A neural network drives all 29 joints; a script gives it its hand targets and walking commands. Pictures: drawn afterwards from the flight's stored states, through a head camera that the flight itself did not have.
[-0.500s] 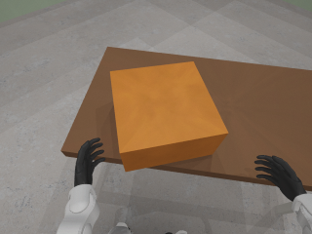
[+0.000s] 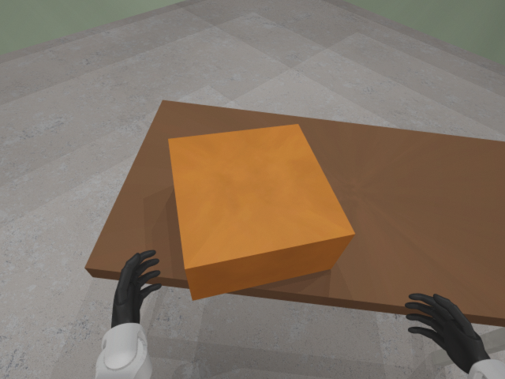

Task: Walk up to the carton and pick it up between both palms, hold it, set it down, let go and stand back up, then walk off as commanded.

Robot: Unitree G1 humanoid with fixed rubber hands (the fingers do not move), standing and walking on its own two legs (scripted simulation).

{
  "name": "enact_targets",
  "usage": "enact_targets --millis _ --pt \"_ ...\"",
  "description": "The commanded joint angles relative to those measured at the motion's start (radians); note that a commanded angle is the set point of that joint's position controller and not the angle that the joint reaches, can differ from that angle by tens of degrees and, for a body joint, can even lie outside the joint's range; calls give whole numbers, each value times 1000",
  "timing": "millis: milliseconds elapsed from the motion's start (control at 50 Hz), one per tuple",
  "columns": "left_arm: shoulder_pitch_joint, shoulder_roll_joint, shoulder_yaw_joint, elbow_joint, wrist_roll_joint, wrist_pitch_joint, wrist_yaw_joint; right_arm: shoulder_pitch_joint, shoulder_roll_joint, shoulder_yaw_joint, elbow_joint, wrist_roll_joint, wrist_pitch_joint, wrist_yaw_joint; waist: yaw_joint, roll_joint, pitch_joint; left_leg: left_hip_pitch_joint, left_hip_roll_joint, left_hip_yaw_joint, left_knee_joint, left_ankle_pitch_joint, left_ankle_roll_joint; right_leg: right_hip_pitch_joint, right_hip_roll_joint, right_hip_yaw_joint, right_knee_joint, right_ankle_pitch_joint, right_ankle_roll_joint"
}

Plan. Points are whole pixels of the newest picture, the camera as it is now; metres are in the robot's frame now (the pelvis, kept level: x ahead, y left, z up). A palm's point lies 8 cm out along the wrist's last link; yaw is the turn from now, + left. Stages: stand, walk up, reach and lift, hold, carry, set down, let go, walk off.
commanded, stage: set down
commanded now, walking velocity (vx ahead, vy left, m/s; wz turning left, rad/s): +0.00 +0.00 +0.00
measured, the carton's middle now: (250, 204) +0.46 +0.01 -0.05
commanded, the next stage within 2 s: none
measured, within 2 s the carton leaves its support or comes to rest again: neither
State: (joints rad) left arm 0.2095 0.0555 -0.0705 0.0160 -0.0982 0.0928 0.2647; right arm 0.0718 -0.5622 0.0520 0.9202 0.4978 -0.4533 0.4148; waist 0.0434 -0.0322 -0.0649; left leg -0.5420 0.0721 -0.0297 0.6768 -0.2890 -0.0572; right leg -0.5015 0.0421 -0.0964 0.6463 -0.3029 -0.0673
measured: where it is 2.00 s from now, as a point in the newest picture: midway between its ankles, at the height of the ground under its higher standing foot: outside the picture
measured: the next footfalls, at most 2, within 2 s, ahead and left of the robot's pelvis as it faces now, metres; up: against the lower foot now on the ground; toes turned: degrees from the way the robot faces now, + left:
none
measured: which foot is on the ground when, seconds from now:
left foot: down 0.00-1.00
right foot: down 0.00-1.00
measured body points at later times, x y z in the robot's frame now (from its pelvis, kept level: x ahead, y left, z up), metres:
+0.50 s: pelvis +0.00 +0.00 +0.00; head +0.05 +0.04 +0.45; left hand +0.23 +0.20 -0.02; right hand +0.20 -0.29 -0.05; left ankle +0.03 +0.15 -0.72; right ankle +0.01 -0.08 -0.72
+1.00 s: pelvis +0.03 +0.01 +0.01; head +0.06 +0.05 +0.46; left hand +0.23 +0.22 -0.04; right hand +0.19 -0.24 -0.06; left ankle +0.03 +0.15 -0.72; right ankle +0.01 -0.08 -0.72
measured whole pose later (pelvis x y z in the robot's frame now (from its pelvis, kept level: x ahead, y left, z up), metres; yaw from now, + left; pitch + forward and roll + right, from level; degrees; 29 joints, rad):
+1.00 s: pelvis +0.03 +0.01 +0.01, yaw +1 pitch +5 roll -2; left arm 0.23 0.09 0.02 0.16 -0.05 0.14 0.13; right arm 0.16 -0.30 0.06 0.89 0.32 -0.39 0.21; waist 0.03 -0.06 -0.03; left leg -0.39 0.07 -0.03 0.60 -0.30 -0.05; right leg -0.32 0.04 -0.10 0.52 -0.29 -0.05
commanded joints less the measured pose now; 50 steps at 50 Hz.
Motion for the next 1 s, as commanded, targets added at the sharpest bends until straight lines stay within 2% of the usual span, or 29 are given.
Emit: enact_targets --millis 0,60,100,220,240,260,340,380,420,500,520,540,580,640,740,840,880,980 --pt "89 9 44 -146 101 -59 -30 -49 -263 -45 -268 0 -46 -42 -57 -158 -261 97 -54 -39 -63 152 57 401 -101 332 -129 222 60" --pt "83 20 42 -152 105 -57 -34 -45 -257 -57 -270 -12 -44 -53 -61 -132 -267 107 -51 -39 -64 147 54 391 -102 326 -129 206 57" --pt "78 39 48 -118 99 -54 -41 -39 -239 -47 -277 -25 -36 -65 -62 -141 -256 98 -55 -32 -62 137 56 395 -107 335 -134 190 60" --pt "71 69 65 -80 110 -34 -52 -32 -213 -67 -258 -56 -14 -89 -60 -118 -219 122 -55 -33 -79 117 60 375 -104 329 -149 129 58" --pt "65 67 63 -114 111 -38 -46 -40 -226 -81 -274 -57 -18 -88 -61 -110 -232 134 -51 -37 -85 125 56 371 -96 318 -146 130 52" --pt "79 72 66 -61 109 -28 -56 -33 -200 -71 -264 -64 -9 -97 -61 -121 -210 131 -56 -31 -87 122 61 374 -100 322 -157 129 53" --pt "60 92 74 -37 111 -18 -65 -30 -181 -77 -258 -84 4 -109 -63 -127 -187 136 -60 -32 -98 105 64 366 -102 326 -167 106 56" --pt "58 94 72 -64 108 -22 -62 -31 -176 -87 -274 -80 4 -110 -59 -115 -206 145 -57 -36 -102 116 62 369 -98 315 -164 108 52" --pt "58 102 76 -21 107 -9 -72 -25 -158 -84 -261 -91 15 -119 -63 -121 -179 147 -61 -31 -107 103 65 360 -103 320 -177 91 53" --pt "48 107 79 -64 102 -9 -71 -23 -157 -99 -286 -94 18 -124 -64 -115 -205 166 -60 -36 -118 127 62 367 -99 312 -179 112 54" --pt "51 113 89 -26 107 -3 -78 -13 -138 -87 -265 -100 25 -131 -64 -119 -180 171 -62 -33 -121 121 64 364 -103 316 -186 118 55" --pt "53 110 88 -47 111 -4 -76 -5 -139 -96 -275 -96 22 -130 -64 -101 -196 178 -62 -35 -122 132 62 370 -100 310 -182 123 52" --pt "48 112 87 -2 117 7 -92 -6 -110 -94 -253 -118 32 -145 -76 -103 -171 193 -65 -30 -130 127 63 358 -100 305 -196 127 52" --pt "39 119 100 3 130 12 -99 -4 -86 -95 -255 -130 35 -157 -67 -79 -161 214 -65 -31 -139 134 63 353 -99 295 -202 124 49" --pt "44 122 107 -2 134 10 -113 14 -50 -100 -273 -160 35 -180 -65 -64 -164 253 -71 -21 -158 187 55 373 -91 275 -210 202 44" --pt "61 126 123 88 147 15 -142 42 8 -84 -254 -205 36 -217 -68 -60 -128 275 -84 1 -177 230 55 399 -85 259 -224 291 43" --pt "71 125 126 72 143 7 -142 52 5 -90 -261 -210 30 -224 -58 -46 -137 293 -84 4 -191 260 50 409 -78 243 -222 336 42" --pt "90 138 128 118 144 -7 -162 76 36 -84 -238 -237 24 -251 -66 -26 -142 323 -91 22 -197 327 44 429 -68 223 -228 436 33"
